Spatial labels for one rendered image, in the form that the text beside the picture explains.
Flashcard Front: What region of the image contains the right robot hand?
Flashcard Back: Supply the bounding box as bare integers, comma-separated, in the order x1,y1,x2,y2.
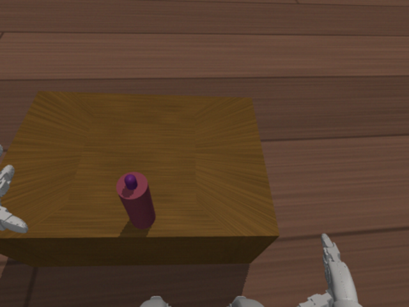
297,233,359,307

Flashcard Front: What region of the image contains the bottle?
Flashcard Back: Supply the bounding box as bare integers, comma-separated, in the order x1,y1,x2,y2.
116,172,155,229

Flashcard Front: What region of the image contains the left robot hand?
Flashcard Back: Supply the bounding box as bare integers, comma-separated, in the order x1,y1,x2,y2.
0,145,28,233

